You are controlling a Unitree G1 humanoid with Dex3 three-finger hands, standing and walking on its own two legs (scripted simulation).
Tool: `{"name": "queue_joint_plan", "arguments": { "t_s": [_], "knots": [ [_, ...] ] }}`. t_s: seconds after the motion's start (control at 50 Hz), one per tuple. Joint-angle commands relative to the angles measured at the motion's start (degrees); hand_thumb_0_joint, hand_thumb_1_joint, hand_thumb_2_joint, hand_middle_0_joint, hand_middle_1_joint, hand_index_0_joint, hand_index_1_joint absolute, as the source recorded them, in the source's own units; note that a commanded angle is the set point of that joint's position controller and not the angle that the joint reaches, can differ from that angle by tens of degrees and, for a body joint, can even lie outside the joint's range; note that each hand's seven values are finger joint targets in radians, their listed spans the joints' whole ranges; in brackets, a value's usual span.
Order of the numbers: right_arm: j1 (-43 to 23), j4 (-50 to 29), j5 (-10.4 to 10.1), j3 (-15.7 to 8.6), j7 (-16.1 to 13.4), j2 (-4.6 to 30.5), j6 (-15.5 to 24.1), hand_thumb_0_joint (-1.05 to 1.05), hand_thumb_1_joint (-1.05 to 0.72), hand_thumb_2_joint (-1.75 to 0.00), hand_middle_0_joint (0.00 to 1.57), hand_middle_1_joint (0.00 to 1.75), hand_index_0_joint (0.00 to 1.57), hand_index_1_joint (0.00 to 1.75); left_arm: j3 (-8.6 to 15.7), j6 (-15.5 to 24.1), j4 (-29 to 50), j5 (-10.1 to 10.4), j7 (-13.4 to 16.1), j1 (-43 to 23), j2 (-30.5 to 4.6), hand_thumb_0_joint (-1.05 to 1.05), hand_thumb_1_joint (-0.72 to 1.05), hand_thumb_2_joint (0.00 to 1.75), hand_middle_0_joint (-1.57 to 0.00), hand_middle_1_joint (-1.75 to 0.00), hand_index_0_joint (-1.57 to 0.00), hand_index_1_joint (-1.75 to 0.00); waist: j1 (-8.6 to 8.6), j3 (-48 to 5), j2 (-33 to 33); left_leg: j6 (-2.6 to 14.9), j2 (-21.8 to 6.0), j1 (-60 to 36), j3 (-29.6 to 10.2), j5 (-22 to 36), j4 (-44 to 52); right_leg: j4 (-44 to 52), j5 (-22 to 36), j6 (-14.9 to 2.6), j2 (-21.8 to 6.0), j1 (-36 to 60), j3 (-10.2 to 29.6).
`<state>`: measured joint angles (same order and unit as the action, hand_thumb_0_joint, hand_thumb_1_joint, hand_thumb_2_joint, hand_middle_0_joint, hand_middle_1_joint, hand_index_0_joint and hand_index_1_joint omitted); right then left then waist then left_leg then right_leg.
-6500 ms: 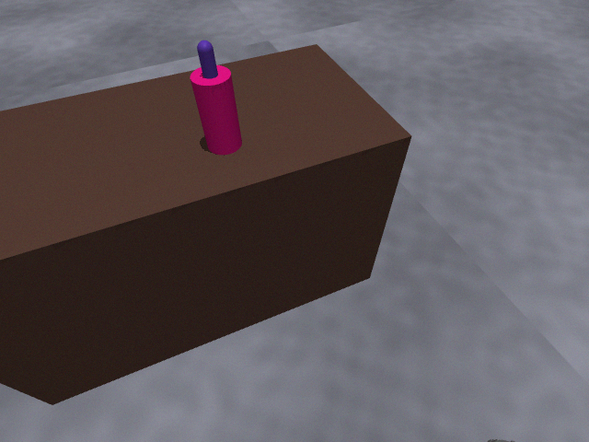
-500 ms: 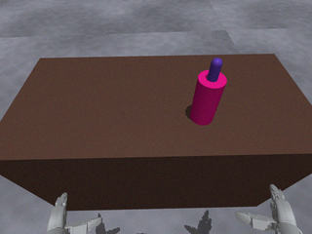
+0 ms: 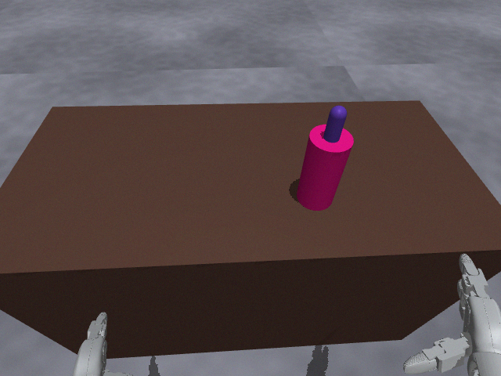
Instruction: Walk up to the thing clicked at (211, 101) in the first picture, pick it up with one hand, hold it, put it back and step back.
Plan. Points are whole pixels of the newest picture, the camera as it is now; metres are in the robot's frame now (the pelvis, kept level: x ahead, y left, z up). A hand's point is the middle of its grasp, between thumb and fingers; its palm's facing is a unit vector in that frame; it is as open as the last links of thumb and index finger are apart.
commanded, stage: rise first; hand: right
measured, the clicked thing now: (325, 158) +0.49 -0.15 +0.05
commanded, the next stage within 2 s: go down in 0.70 s
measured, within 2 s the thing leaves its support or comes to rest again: neither
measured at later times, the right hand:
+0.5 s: hand (462, 316) +0.17 -0.27 +0.06, palm faces +0.34 +0.86 -0.39, open 17.6 cm
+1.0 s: hand (473, 303) +0.17 -0.27 +0.09, palm faces +0.37 +0.86 -0.36, open 17.6 cm
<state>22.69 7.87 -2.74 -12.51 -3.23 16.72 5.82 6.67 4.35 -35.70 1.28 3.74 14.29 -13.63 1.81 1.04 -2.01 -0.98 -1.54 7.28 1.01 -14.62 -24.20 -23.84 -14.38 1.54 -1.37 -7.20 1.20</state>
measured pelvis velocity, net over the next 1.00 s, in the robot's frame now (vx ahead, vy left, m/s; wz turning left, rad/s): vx -0.02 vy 0.00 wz -0.01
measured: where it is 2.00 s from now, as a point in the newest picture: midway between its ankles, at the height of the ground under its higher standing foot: outside the picture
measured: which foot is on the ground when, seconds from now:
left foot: down 0.00-1.00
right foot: down 0.00-1.00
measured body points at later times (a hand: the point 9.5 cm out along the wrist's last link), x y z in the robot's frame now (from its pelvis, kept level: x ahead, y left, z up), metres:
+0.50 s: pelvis -0.02 +0.00 +0.00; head -0.03 +0.02 +0.45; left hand +0.14 +0.26 -0.09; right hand +0.14 -0.31 +0.09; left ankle -0.02 +0.13 -0.74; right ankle -0.01 -0.14 -0.74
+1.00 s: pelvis -0.02 +0.00 +0.00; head -0.03 +0.02 +0.45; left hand +0.14 +0.26 -0.09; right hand +0.15 -0.31 +0.11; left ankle -0.02 +0.13 -0.74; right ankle -0.01 -0.14 -0.74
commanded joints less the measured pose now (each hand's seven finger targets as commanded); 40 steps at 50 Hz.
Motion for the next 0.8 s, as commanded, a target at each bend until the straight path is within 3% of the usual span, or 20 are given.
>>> {"name": "queue_joint_plan", "arguments": {
  "t_s": [0.0,0.02,0.06,0.08,0.14,0.24,0.28,0.32,0.36,0.4,0.44,0.5,0.52,0.54,0.6,0.64,0.66,0.7,0.74,0.78],
  "knots": [
    [-3.84,-13.94,-0.04,-7.69,-0.80,12.29,4.99,0.00,0.59,-0.03,0.05,0.05,0.05,0.05,4.41,3.33,10.78,-0.08,0.70,-6.18,-9.42,0.00,-0.57,0.07,-0.06,-0.06,-0.04,-0.08,0.14,-4.54,1.97,0.52,0.92,-1.14,2.40,13.02,3.42,2.79,14.01,-2.01,1.77,1.01,-3.35],
    [-2.97,-14.35,0.10,-7.05,-0.65,11.39,5.19,0.00,0.59,-0.03,0.05,0.05,0.05,0.05,4.73,3.17,9.59,-0.26,0.70,-4.31,-9.53,0.00,-0.57,0.07,-0.06,-0.06,-0.04,-0.08,-0.10,-4.03,1.52,0.56,0.98,-0.71,2.59,13.21,3.41,3.11,14.15,-1.96,1.77,1.07,-3.39],
    [-2.33,-15.68,-0.07,-6.39,-0.18,10.37,5.84,0.00,0.60,-0.03,0.05,0.05,0.05,0.05,1.63,3.12,8.51,-0.09,0.04,-4.33,-5.91,0.00,-0.57,0.07,-0.06,-0.06,-0.04,-0.07,0.60,-2.35,0.74,0.63,0.95,-0.18,2.54,11.67,3.68,3.23,12.97,-1.97,1.88,0.09,-3.59],
    [-1.92,-16.08,-0.18,-7.41,-0.21,10.98,6.03,0.00,0.59,-0.03,0.05,0.05,0.05,0.05,3.92,3.39,9.81,-0.04,0.23,-5.33,-7.74,0.00,-0.57,0.07,-0.06,-0.06,-0.04,-0.08,0.57,-3.11,1.33,0.67,1.05,-0.68,2.67,11.16,3.73,3.30,12.53,-2.00,1.72,0.10,-3.41],
    [-1.72,-18.11,-0.04,-8.38,0.03,11.51,6.89,0.00,0.59,-0.03,0.05,0.05,0.05,0.05,2.73,3.36,9.51,-0.02,-0.26,-4.37,-6.12,0.00,-0.57,0.07,-0.06,-0.06,-0.04,-0.08,0.71,-3.38,0.18,0.69,0.83,-0.75,2.59,11.46,3.86,3.43,12.69,-1.99,2.00,0.51,-3.52],
    [-2.28,-19.06,-0.35,-8.81,0.23,11.39,8.17,0.00,0.59,-0.03,0.05,0.05,0.05,0.05,5.67,4.06,10.47,-0.16,-0.05,-5.79,-9.30,0.00,-0.58,0.07,-0.06,-0.06,-0.04,-0.08,-0.06,-2.60,2.34,0.61,1.02,0.04,2.71,8.10,4.52,4.03,9.26,-2.28,1.88,0.22,-3.29],
    [-2.31,-21.07,-0.25,-8.26,0.44,10.85,8.94,0.00,0.58,-0.03,0.05,0.05,0.05,0.05,2.13,4.01,7.82,-0.02,-0.65,-4.00,-4.73,0.00,-0.58,0.07,-0.06,-0.06,-0.04,-0.08,0.72,-1.74,-0.41,0.81,0.86,0.25,2.62,7.80,4.51,3.95,9.15,-2.12,2.15,-0.30,-3.38],
    [-1.52,-20.40,-0.20,-8.87,0.31,11.43,9.19,0.00,0.58,-0.03,0.05,0.05,0.05,0.05,5.03,4.51,10.16,-0.04,-0.22,-6.27,-7.78,0.00,-0.58,0.08,-0.06,-0.06,-0.04,-0.08,0.23,-2.40,1.09,0.74,0.87,0.11,2.69,7.85,4.47,4.01,9.32,-2.20,1.98,0.10,-3.22],
    [-1.52,-21.06,-0.21,-8.91,0.49,11.32,9.67,0.00,0.59,-0.03,0.05,0.05,0.05,0.05,3.67,4.38,7.33,-0.09,-0.60,-5.22,-5.99,0.00,-0.58,0.08,-0.06,-0.06,-0.04,-0.08,1.00,-1.23,-0.05,0.79,1.01,0.37,2.77,7.05,4.49,4.27,8.43,-2.16,2.08,-0.89,-3.20],
    [-1.79,-21.37,-0.15,-9.67,0.42,11.88,10.05,0.00,0.59,-0.03,0.05,0.05,0.05,0.05,5.69,4.77,8.73,-0.15,-0.37,-5.93,-7.96,0.00,-0.57,0.07,-0.06,-0.06,-0.04,-0.07,0.54,-2.40,0.44,0.86,0.95,0.33,2.76,6.76,4.52,4.22,8.29,-2.12,2.04,-0.06,-3.15],
    [-2.67,-22.06,-0.12,-8.98,0.65,11.00,10.49,0.00,0.59,-0.03,0.05,0.05,0.05,0.05,2.55,4.85,7.65,-0.17,-0.75,-5.77,-4.70,0.00,-0.57,0.07,-0.06,-0.06,-0.04,-0.07,0.72,-1.64,0.46,0.81,1.00,0.59,2.84,6.06,4.60,4.35,7.69,-2.22,1.93,-0.52,-3.08],
    [-1.94,-21.21,-0.19,-9.57,0.58,11.61,10.77,0.00,0.58,-0.03,0.05,0.05,0.05,0.05,5.95,5.20,8.63,-0.19,-0.38,-5.61,-8.66,0.00,-0.57,0.08,-0.06,-0.06,-0.04,-0.07,0.25,-2.38,1.35,0.90,1.22,0.36,3.04,6.55,4.40,4.51,8.08,-2.10,1.79,-0.19,-2.97],
    [-2.17,-22.68,-0.15,-9.51,0.72,11.45,11.11,0.00,0.59,-0.03,0.05,0.05,0.05,0.05,3.34,5.20,7.72,-0.28,-0.80,-5.39,-5.77,0.00,-0.56,0.07,-0.06,-0.06,-0.05,-0.07,1.05,-2.24,-0.01,0.98,1.14,0.08,2.99,6.71,4.21,4.42,8.28,-2.02,1.86,-0.57,-3.00],
    [-2.18,-22.66,-0.07,-8.85,0.79,10.79,11.34,0.00,0.58,-0.04,0.05,0.05,0.05,0.05,2.93,5.30,8.54,-0.12,-0.95,-6.00,-5.17,0.00,-0.57,0.08,-0.06,-0.06,-0.04,-0.08,0.80,-2.13,-0.55,1.10,1.22,0.19,3.05,6.23,4.18,4.66,7.95,-1.89,1.81,-0.62,-3.04],
    [-1.53,-21.99,-0.12,-10.43,0.68,12.00,11.52,0.00,0.59,-0.04,0.05,0.05,0.05,0.05,6.05,5.53,8.16,-0.20,-0.71,-4.29,-8.39,0.00,-0.57,0.08,-0.06,-0.06,-0.04,-0.07,0.66,-2.44,0.15,1.23,1.39,-0.02,3.37,6.02,4.07,5.04,7.84,-1.80,1.53,-0.65,-2.70],
    [-1.83,-23.70,-0.06,-10.44,0.81,11.67,11.93,0.00,0.58,-0.04,0.05,0.05,0.05,0.05,4.02,5.61,7.58,-0.08,-1.18,-5.35,-5.65,0.00,-0.57,0.08,-0.06,-0.06,-0.05,-0.07,1.56,-2.33,-2.21,1.48,1.41,-0.31,3.28,6.86,3.63,4.91,9.06,-1.43,1.49,-0.93,-2.69],
    [-1.38,-22.58,-0.19,-11.06,0.66,12.43,11.82,0.00,0.59,-0.04,0.05,0.06,0.05,0.06,6.55,5.76,8.56,-0.04,-0.81,-5.80,-8.53,0.00,-0.57,0.08,-0.06,-0.06,-0.05,-0.07,1.03,-2.81,-1.10,1.42,1.43,-0.33,3.21,7.05,3.72,4.82,9.24,-1.54,1.44,-0.80,-2.76],
    [-2.11,-23.15,-0.31,-10.00,0.99,11.22,11.93,0.00,0.59,-0.04,0.05,0.06,0.05,0.06,3.62,5.68,6.73,-0.06,-1.37,-4.69,-5.44,0.00,-0.57,0.08,-0.06,-0.06,-0.05,-0.07,1.05,-0.87,-0.48,1.33,1.52,0.56,3.31,5.42,4.15,4.88,7.36,-1.76,1.52,-1.82,-2.74],
    [-2.84,-24.10,-0.30,-10.84,0.82,12.15,12.30,0.00,0.58,-0.04,0.05,0.06,0.05,0.06,5.43,6.10,8.88,-0.01,-1.15,-6.86,-7.51,0.00,-0.57,0.09,-0.06,-0.06,-0.05,-0.08,0.78,-1.91,-0.27,1.27,1.35,0.18,3.09,4.18,4.65,4.95,6.07,-1.85,1.72,-1.30,-2.88],
    [-2.28,-24.13,-0.21,-10.74,0.94,12.06,12.39,0.00,0.59,-0.05,0.05,0.06,0.05,0.06,3.76,5.95,7.20,-0.02,-1.27,-5.73,-5.17,0.00,-0.57,0.09,-0.06,-0.06,-0.05,-0.08,1.32,-1.65,-1.00,1.24,1.27,0.51,2.98,4.38,4.62,4.83,6.49,-1.89,1.83,-1.30,-3.02]
  ]
}}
